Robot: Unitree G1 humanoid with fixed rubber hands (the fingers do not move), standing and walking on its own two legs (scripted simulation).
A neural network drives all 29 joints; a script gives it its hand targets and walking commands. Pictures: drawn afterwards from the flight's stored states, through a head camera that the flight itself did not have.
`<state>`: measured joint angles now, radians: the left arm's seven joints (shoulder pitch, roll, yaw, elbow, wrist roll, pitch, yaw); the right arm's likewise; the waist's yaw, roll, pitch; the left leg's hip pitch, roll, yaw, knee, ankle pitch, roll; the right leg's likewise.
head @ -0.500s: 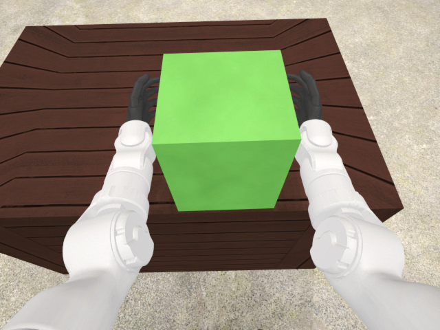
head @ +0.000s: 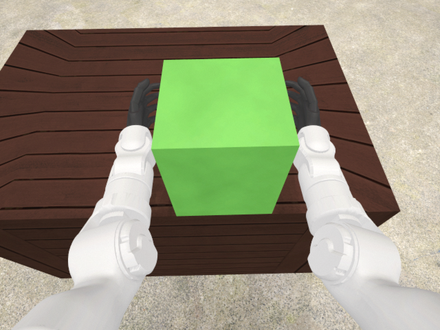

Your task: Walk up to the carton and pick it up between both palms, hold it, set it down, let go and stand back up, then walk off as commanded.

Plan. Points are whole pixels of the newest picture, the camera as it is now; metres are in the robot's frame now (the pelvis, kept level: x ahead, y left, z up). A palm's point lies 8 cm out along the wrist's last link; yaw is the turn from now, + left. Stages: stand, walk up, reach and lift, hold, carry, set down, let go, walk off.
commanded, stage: reach and lift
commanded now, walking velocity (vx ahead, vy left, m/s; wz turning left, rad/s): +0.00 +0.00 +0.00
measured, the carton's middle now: (223, 144) +0.45 +0.04 +0.03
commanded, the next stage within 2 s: none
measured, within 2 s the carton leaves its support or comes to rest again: leaves its support in 0.50 s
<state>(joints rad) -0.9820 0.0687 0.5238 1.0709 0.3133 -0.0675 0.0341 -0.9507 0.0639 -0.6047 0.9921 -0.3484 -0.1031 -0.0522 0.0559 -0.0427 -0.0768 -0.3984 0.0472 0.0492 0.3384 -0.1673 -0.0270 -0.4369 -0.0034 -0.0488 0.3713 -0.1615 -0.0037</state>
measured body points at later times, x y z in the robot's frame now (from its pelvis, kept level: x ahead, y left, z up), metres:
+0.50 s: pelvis -0.02 +0.00 +0.00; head +0.02 +0.01 +0.45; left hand +0.42 +0.19 +0.10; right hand +0.43 -0.11 +0.10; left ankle -0.02 +0.14 -0.74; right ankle +0.00 -0.10 -0.74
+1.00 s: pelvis -0.04 +0.00 +0.00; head -0.04 +0.01 +0.45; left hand +0.40 +0.18 +0.14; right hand +0.39 -0.12 +0.13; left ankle -0.02 +0.14 -0.74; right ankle +0.00 -0.10 -0.74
